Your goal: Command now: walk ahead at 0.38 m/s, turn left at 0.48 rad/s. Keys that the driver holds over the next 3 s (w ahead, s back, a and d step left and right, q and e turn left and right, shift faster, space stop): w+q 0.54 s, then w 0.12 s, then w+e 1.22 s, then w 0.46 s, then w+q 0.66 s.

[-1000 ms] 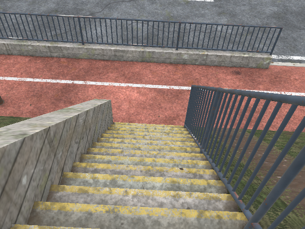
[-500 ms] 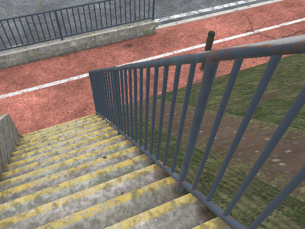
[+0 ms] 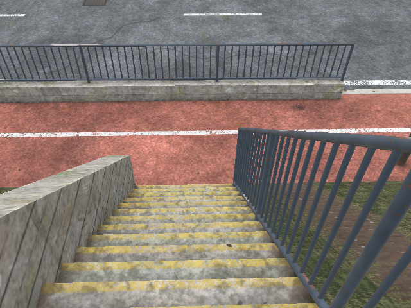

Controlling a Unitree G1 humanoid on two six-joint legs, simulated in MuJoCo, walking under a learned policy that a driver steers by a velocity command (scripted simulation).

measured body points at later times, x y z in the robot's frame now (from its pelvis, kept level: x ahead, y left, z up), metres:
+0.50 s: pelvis +0.18 +0.05 -0.17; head +0.17 +0.04 +0.28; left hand +0.11 +0.31 -0.31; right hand +0.27 -0.17 -0.31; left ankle +0.05 +0.17 -0.61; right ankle +0.19 -0.02 -0.90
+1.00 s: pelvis +0.37 +0.19 -0.36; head +0.37 +0.20 +0.09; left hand +0.16 +0.33 -0.50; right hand +0.59 +0.03 -0.48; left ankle +0.38 +0.28 -1.11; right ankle +0.27 -0.01 -0.82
